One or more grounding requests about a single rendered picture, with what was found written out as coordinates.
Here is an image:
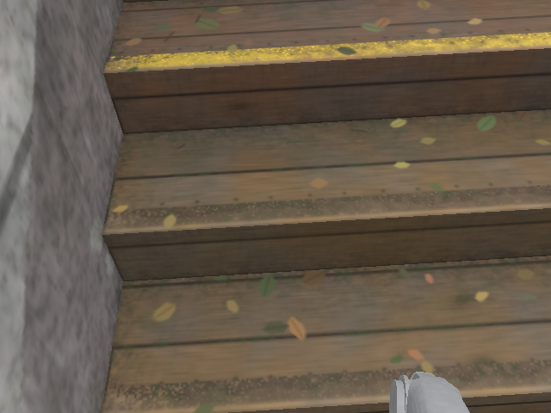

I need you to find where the right robot thigh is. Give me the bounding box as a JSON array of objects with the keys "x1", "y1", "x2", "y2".
[{"x1": 389, "y1": 373, "x2": 470, "y2": 413}]

